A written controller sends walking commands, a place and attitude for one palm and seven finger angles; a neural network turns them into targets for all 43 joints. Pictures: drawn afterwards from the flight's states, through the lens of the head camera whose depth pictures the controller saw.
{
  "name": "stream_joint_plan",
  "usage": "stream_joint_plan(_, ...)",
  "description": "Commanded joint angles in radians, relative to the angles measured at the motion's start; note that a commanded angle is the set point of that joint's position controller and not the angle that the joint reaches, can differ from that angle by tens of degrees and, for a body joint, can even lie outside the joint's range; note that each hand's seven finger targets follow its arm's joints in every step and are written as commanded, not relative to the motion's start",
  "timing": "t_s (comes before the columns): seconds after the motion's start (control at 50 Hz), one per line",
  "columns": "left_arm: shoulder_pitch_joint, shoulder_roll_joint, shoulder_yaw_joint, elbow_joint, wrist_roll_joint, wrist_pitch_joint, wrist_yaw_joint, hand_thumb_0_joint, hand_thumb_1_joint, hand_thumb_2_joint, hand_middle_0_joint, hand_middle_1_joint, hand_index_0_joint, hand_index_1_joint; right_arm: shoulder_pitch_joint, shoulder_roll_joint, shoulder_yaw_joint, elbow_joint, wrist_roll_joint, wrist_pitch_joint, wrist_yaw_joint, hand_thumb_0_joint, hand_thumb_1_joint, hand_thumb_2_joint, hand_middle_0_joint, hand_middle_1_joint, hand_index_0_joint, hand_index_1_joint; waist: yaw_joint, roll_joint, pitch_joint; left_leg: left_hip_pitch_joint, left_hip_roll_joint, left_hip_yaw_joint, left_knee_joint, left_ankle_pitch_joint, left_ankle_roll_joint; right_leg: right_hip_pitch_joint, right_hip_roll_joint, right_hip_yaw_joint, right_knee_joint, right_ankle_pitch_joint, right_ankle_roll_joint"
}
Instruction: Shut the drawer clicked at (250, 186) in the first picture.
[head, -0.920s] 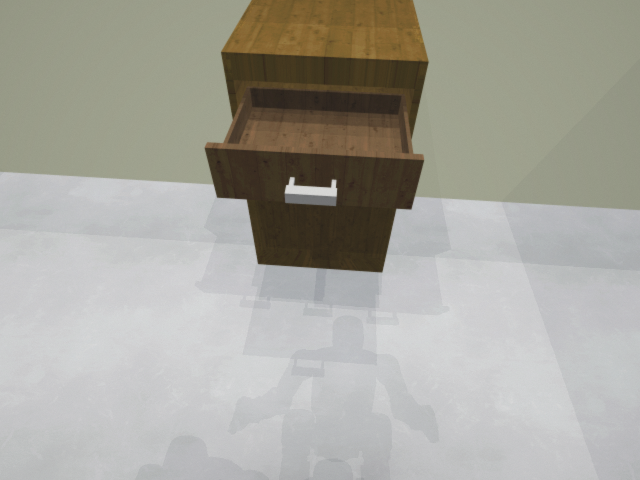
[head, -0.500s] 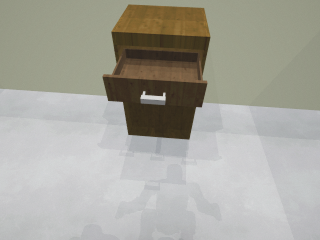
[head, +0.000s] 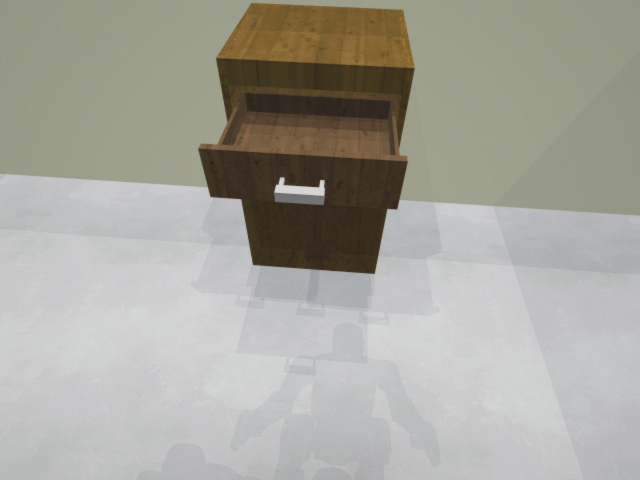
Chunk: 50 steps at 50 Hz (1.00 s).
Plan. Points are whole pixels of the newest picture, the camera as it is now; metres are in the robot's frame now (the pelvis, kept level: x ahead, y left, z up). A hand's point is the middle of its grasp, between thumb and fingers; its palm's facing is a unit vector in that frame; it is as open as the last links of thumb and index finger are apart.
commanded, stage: look at it before walking up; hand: left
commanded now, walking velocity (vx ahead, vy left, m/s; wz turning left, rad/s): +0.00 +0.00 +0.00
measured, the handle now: (300, 188) +0.71 +0.08 -0.08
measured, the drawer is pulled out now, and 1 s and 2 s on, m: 0.29 0.29 0.29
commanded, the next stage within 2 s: take the last steps up to it in 0.52 s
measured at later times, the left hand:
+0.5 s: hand out of the picture +0.05 +0.23 -0.17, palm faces -0.02 -0.96 -0.28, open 7.4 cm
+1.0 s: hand out of the picture +0.05 +0.16 -0.18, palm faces -0.05 -0.98 -0.19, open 7.4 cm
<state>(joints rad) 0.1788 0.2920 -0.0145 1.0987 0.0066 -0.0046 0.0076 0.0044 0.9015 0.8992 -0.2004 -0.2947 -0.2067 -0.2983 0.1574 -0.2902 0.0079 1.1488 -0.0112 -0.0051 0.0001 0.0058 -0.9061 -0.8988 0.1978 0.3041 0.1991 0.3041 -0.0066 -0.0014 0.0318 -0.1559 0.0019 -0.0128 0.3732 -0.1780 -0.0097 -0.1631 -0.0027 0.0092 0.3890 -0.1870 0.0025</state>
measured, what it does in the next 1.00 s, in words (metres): shifts its weight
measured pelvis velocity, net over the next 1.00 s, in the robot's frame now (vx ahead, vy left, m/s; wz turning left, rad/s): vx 0.06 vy -0.03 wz -0.08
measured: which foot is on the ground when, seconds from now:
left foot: down 0.00-1.00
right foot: down 0.00-1.00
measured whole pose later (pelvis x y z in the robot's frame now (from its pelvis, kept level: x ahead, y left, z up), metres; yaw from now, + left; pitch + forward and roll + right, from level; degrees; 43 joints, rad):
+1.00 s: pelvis +0.06 -0.03 -0.01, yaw -4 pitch -1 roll +2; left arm 0.35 0.19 0.03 1.11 0.02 0.01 -0.03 0.00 0.91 0.90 -0.20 -0.29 -0.20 -0.30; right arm 0.33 -0.18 -0.03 1.14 -0.03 -0.03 -0.01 0.00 -0.91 -0.90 0.20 0.30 0.20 0.30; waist -0.01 -0.02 0.01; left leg -0.12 0.04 0.06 0.48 -0.34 -0.04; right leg -0.28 -0.02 -0.05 0.62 -0.37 -0.02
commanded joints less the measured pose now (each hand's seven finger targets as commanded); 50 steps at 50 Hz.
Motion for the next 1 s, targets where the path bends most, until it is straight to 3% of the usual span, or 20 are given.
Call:
stream_joint_plan(0.0, -0.02, 0.183, 0.037, -0.056, 0.004, -0.025, 0.014, 0.0, 0.9, 0.9, -0.2, -0.3, -0.2, -0.3, -0.032, -0.174, -0.036, -0.053, 0.002, -0.022, -0.011, 0.0, -0.9, -0.9, 0.2, 0.3, 0.2, 0.3, 0.008, -0.01, -0.026, -0.004, 0.096, -0.088, -0.065, 0.038, 0.028, -0.021, -0.114, 0.107, -0.099, -0.016, -0.022)
stream_joint_plan(0.18, -0.012, 0.171, 0.037, -0.055, 0.006, -0.022, 0.014, 0.0, 0.9, 0.9, -0.2, -0.3, -0.2, -0.3, -0.027, -0.168, -0.035, -0.053, 0.002, -0.022, -0.013, 0.0, -0.9, -0.9, 0.2, 0.3, 0.2, 0.3, 0.009, -0.003, -0.005, -0.014, 0.097, -0.091, -0.074, 0.022, 0.028, -0.032, -0.108, 0.106, -0.103, -0.03, -0.019)
stream_joint_plan(0.62, 0.003, 0.164, 0.037, -0.04, 0.006, -0.024, 0.015, 0.0, 0.9, 0.9, -0.2, -0.3, -0.2, -0.3, -0.027, -0.168, -0.035, -0.053, 0.004, -0.029, -0.019, 0.0, -0.9, -0.9, 0.2, 0.3, 0.2, 0.3, 0.011, 0.001, -0.025, 0.012, 0.107, -0.094, -0.084, 0.086, 0.031, 0.002, -0.109, 0.09, -0.09, 0.059, -0.015)
stream_joint_plan(0.64, 0.041, 0.088, 0.022, -0.02, 0.002, -0.016, 0.017, 0.0, 0.9, 0.9, -0.2, -0.3, -0.2, -0.3, 0.003, -0.093, -0.017, -0.035, 0.0, -0.022, -0.017, 0.0, -0.9, -0.9, 0.2, 0.3, 0.2, 0.3, 0.009, -0.006, -0.048, 0.024, 0.106, -0.082, -0.077, 0.047, 0.022, 0.007, -0.107, 0.084, -0.09, 0.015, -0.006)
stream_joint_plan(0.66, 0.069, 0.064, 0.018, -0.009, 0.005, -0.007, 0.017, 0.0, 0.9, 0.9, -0.2, -0.3, -0.2, -0.3, 0.038, -0.066, -0.014, -0.022, -0.003, -0.014, -0.016, 0.0, -0.9, -0.9, 0.2, 0.3, 0.2, 0.3, 0.007, -0.021, -0.044, 0.026, 0.103, -0.075, -0.068, -0.054, 0.022, -0.005, -0.094, 0.079, -0.077, -0.084, -0.005)
stream_joint_plan(0.7, 0.09, 0.072, 0.027, -0.008, 0.011, 0.006, 0.006, 0.0, 0.9, 0.9, -0.2, -0.3, -0.2, -0.3, 0.056, -0.082, -0.026, -0.023, -0.011, -0.004, -0.011, 0.0, -0.9, -0.9, 0.2, 0.3, 0.2, 0.3, 0.009, -0.025, 0.029, -0.038, 0.098, -0.084, -0.078, -0.317, 0.034, -0.074, -0.078, 0.087, -0.063, -0.288, -0.017)
stream_joint_plan(0.74, 0.108, 0.072, 0.037, -0.015, 0.016, 0.011, -0.004, 0.0, 0.9, 0.9, -0.2, -0.3, -0.2, -0.3, 0.061, -0.094, -0.036, -0.033, -0.016, -0.001, -0.01, 0.0, -0.9, -0.9, 0.2, 0.3, 0.2, 0.3, 0.01, -0.003, 0.093, -0.089, 0.113, -0.108, -0.094, -0.441, 0.051, -0.136, -0.059, 0.083, -0.035, -0.364, -0.029)
stream_joint_plan(0.78, 0.114, 0.055, 0.043, -0.029, 0.018, 0.009, -0.012, 0.0, 0.9, 0.9, -0.2, -0.3, -0.2, -0.3, 0.089, -0.106, -0.047, -0.038, -0.017, -0.006, -0.013, 0.0, -0.9, -0.9, 0.2, 0.3, 0.2, 0.3, 0.001, 0.05, 0.122, -0.091, 0.158, -0.164, -0.125, -0.503, 0.082, -0.185, -0.027, 0.049, 0.056, -0.334, -0.036)
stream_joint_plan(0.82, 0.12, 0.021, 0.046, -0.043, 0.019, 0.002, -0.019, 0.0, 0.9, 0.9, -0.2, -0.3, -0.2, -0.3, 0.135, -0.127, -0.064, -0.04, -0.018, -0.014, -0.019, 0.0, -0.9, -0.9, 0.2, 0.3, 0.2, 0.3, -0.013, 0.127, 0.135, -0.046, 0.246, -0.27, -0.176, -0.529, 0.138, -0.264, 0.007, -0.015, 0.217, -0.233, -0.035)
stream_joint_plan(0.86, 0.086, 0.002, 0.052, -0.073, 0.018, -0.002, -0.025, 0.0, 0.9, 0.9, -0.2, -0.3, -0.2, -0.3, 0.181, -0.136, -0.079, -0.042, -0.016, -0.027, -0.023, 0.0, -0.9, -0.9, 0.2, 0.3, 0.2, 0.3, -0.031, 0.15, 0.14, 0.019, 0.325, -0.331, -0.211, -0.448, 0.195, -0.359, -0.017, -0.031, 0.344, -0.24, -0.031)
stream_joint_plan(0.88, 0.073, -0.002, 0.057, -0.089, 0.018, -0.005, -0.028, 0.0, 0.9, 0.9, -0.2, -0.3, -0.2, -0.3, 0.192, -0.131, -0.083, -0.045, -0.017, -0.034, -0.024, 0.0, -0.9, -0.9, 0.2, 0.3, 0.2, 0.3, -0.036, 0.167, 0.133, 0.03, 0.341, -0.325, -0.214, -0.387, 0.209, -0.384, -0.044, -0.014, 0.374, -0.261, -0.032)
stream_joint_plan(0.92, 0.087, -0.017, 0.066, -0.095, 0.017, -0.017, -0.034, 0.0, 0.9, 0.9, -0.2, -0.3, -0.2, -0.3, 0.183, -0.102, -0.08, -0.048, -0.019, -0.045, -0.028, 0.0, -0.9, -0.9, 0.2, 0.3, 0.2, 0.3, -0.017, 0.154, 0.117, 0.014, 0.317, -0.228, -0.153, -0.203, 0.187, -0.309, -0.064, -0.021, 0.291, -0.254, -0.032)
stream_joint_plan(0.94, 0.159, -0.033, 0.069, -0.073, 0.014, -0.024, -0.036, 0.0, 0.9, 0.9, -0.2, -0.3, -0.2, -0.3, 0.152, -0.09, -0.079, -0.053, -0.017, -0.046, -0.029, 0.0, -0.9, -0.9, 0.2, 0.3, 0.2, 0.3, 0.023, 0.135, 0.068, -0.026, 0.28, -0.142, -0.073, -0.126, 0.152, -0.173, -0.056, -0.041, 0.18, -0.189, -0.032)
stream_joint_plan(0.96, 0.263, -0.03, 0.073, -0.031, 0.015, -0.029, -0.034, 0.0, 0.9, 0.9, -0.2, -0.3, -0.2, -0.3, 0.13, -0.073, -0.075, -0.053, -0.014, -0.045, -0.029, 0.0, -0.9, -0.9, 0.2, 0.3, 0.2, 0.3, 0.067, 0.062, 0.028, -0.103, 0.211, -0.054, 0.062, -0.115, 0.107, -0.005, -0.021, -0.077, 0.08, -0.088, -0.035)
stream_joint_plan(0.98, 0.369, 0.021, 0.087, 0.007, 0.019, -0.04, -0.024, 0.0, 0.9, 0.9, -0.2, -0.3, -0.2, -0.3, 0.131, -0.02, -0.066, -0.067, -0.005, -0.048, -0.026, 0.0, -0.9, -0.9, 0.2, 0.3, 0.2, 0.3, 0.103, -0.116, -0.015, -0.284, 0.106, 0.053, 0.296, -0.183, 0.061, 0.187, -0.127, 0.094, -0.024, -0.143, -0.068)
